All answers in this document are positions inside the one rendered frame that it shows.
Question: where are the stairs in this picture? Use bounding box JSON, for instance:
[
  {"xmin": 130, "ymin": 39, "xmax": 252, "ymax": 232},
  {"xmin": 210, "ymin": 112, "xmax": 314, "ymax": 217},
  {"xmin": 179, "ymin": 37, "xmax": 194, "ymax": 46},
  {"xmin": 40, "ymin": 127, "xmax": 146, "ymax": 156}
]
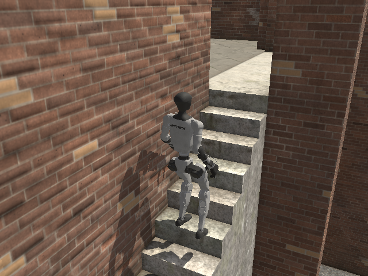
[{"xmin": 137, "ymin": 89, "xmax": 269, "ymax": 276}]

